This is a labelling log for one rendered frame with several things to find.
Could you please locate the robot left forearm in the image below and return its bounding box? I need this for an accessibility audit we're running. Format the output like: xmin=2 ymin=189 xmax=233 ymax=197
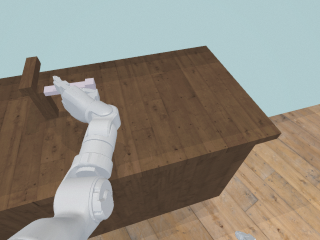
xmin=53 ymin=100 xmax=121 ymax=213

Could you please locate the left robot upper arm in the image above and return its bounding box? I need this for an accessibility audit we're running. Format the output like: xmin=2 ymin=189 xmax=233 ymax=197
xmin=7 ymin=176 xmax=114 ymax=240

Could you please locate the counter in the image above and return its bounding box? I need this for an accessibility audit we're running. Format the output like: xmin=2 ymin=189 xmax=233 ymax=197
xmin=0 ymin=45 xmax=281 ymax=240

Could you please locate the left robot hand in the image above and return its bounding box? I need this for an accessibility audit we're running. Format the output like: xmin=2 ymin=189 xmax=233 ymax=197
xmin=53 ymin=76 xmax=100 ymax=123

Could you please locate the tap lever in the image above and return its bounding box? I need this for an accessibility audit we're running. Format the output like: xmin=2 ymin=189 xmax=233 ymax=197
xmin=43 ymin=78 xmax=96 ymax=96

